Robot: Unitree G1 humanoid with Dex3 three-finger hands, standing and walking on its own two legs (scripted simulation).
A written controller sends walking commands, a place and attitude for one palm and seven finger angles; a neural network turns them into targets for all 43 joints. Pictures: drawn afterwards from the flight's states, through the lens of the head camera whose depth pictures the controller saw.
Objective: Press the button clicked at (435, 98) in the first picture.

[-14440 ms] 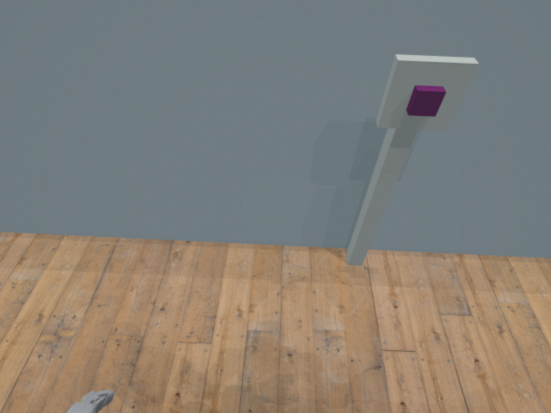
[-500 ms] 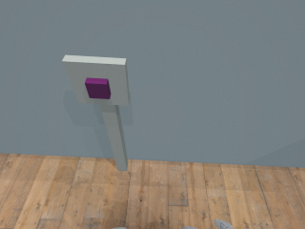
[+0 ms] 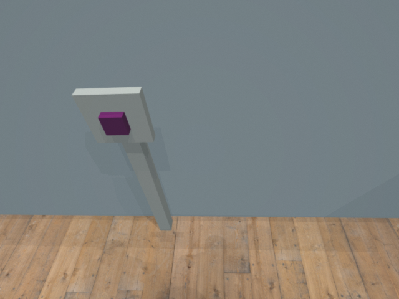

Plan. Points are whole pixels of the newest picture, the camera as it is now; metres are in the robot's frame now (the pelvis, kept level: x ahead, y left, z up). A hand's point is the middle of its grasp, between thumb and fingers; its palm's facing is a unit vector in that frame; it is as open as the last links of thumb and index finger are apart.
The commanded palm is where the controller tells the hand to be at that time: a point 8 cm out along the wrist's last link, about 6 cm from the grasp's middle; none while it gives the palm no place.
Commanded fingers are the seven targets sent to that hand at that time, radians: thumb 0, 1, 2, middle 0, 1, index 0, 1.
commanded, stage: come to a stop and stand still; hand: left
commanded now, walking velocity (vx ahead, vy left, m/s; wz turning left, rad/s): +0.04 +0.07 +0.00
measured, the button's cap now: (115, 122) +0.55 +0.28 +0.04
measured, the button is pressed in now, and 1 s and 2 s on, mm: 0 0 0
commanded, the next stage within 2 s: look again from close up in 0.66 s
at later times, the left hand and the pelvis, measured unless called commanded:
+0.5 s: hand out of the picture +0.01 +0.23 -0.19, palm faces +0.02 -0.98 -0.19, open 7.4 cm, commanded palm none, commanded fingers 0.00 0.90 0.90 -0.20 -0.30 -0.20 -0.30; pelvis +0.01 +0.06 -0.01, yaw -1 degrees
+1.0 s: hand out of the picture +0.03 +0.26 -0.18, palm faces +0.00 -0.97 -0.25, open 7.4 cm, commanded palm none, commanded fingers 0.00 0.90 0.90 -0.20 -0.30 -0.20 -0.30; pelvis +0.00 +0.06 -0.02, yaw +0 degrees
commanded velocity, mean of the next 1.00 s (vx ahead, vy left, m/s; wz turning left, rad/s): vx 0.00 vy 0.00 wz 0.00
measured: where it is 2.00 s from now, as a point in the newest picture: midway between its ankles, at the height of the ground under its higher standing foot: outside the picture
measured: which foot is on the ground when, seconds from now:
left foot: up 0.00-0.18, down 0.20-1.00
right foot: down 0.00-1.00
